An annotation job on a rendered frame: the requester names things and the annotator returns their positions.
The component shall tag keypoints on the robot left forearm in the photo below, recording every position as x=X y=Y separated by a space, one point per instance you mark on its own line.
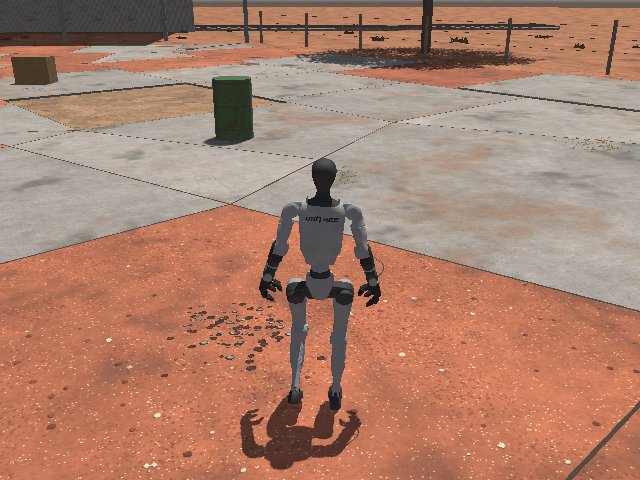
x=272 y=265

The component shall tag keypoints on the right robot foot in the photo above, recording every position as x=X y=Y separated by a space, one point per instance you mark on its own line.
x=335 y=402

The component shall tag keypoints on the left robot hand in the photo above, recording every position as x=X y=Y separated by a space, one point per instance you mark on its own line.
x=264 y=285

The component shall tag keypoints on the right robot upper arm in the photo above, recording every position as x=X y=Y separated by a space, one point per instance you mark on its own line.
x=353 y=212

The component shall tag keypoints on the right robot shin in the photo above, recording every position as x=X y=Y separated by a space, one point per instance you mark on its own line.
x=338 y=364

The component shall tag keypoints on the left robot upper arm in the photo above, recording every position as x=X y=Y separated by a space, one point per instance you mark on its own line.
x=290 y=210

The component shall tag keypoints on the robot right forearm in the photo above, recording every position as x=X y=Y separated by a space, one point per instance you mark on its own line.
x=370 y=269

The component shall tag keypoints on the right robot hand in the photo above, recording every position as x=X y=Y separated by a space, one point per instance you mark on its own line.
x=372 y=290

